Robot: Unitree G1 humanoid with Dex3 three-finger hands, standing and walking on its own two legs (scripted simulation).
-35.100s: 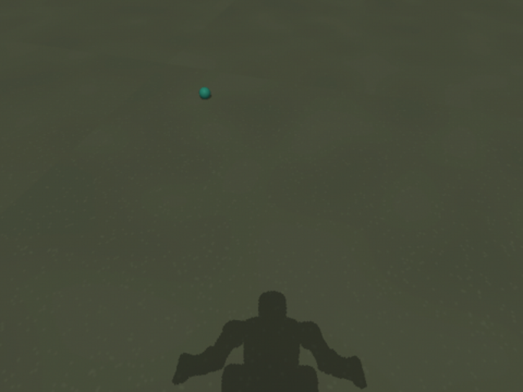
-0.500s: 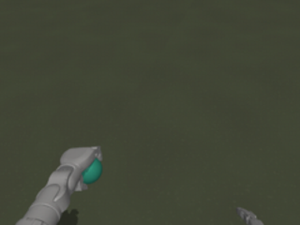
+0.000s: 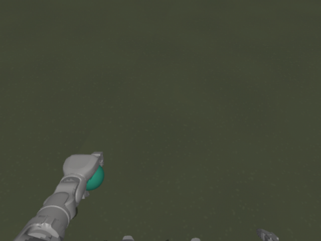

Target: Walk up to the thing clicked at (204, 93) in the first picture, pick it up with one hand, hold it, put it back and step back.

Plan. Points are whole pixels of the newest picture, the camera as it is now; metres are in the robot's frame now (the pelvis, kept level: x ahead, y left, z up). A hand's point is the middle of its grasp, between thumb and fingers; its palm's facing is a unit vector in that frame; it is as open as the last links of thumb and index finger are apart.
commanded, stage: crouch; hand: left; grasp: from above
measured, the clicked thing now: (90, 176) +0.33 +0.21 -0.12
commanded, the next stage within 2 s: lower in 1.56 s
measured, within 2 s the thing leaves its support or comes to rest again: neither
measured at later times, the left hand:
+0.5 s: hand (105, 190) +0.36 +0.22 -0.35, palm faces -0.46 +0.02 -0.89, open 10.6 cm
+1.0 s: hand (111, 193) +0.38 +0.22 -0.48, palm faces -0.46 +0.00 -0.89, open 10.6 cm
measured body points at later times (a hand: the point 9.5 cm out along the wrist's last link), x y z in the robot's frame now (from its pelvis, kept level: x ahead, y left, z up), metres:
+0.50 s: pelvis -0.04 +0.01 -0.21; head +0.14 +0.02 +0.20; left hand +0.38 +0.22 -0.30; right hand +0.01 -0.26 -0.34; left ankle +0.04 +0.12 -0.70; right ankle +0.02 -0.14 -0.70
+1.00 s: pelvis -0.05 +0.00 -0.31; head +0.17 +0.03 +0.08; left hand +0.40 +0.22 -0.43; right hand +0.02 -0.28 -0.44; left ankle +0.04 +0.12 -0.70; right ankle +0.02 -0.14 -0.70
